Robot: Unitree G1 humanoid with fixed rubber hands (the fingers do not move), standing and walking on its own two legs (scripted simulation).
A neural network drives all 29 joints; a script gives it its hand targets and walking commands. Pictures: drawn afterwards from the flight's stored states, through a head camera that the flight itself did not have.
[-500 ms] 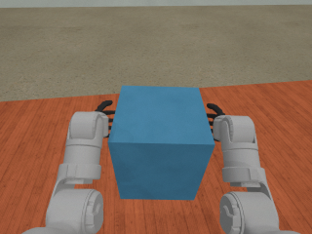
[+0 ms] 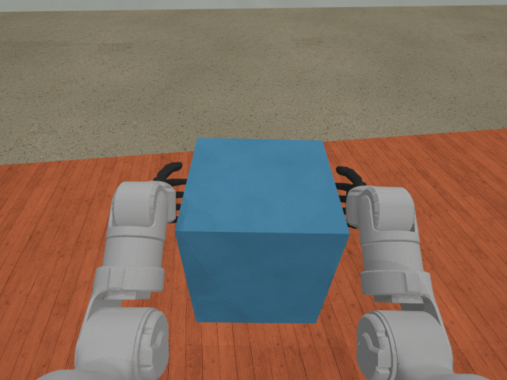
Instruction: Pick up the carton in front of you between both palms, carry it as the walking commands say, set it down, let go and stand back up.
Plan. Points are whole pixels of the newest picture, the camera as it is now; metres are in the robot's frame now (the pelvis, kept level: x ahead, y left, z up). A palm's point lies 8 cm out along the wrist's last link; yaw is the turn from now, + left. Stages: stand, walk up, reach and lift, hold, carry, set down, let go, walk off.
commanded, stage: carry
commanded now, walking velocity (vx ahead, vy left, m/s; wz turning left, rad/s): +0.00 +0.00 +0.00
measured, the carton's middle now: (258, 233) +0.35 +0.00 +0.06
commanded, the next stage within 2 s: none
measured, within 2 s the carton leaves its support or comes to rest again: neither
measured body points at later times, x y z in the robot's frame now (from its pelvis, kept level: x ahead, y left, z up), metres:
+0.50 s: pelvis +0.03 +0.00 -0.01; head +0.00 +0.01 +0.44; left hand +0.38 +0.16 +0.12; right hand +0.39 -0.14 +0.12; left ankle +0.03 +0.10 -0.73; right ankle +0.00 -0.09 -0.73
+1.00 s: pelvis +0.24 -0.02 -0.03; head +0.26 -0.04 +0.42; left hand +0.61 +0.13 +0.07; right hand +0.62 -0.18 +0.07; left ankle +0.08 +0.09 -0.67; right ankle +0.32 -0.09 -0.75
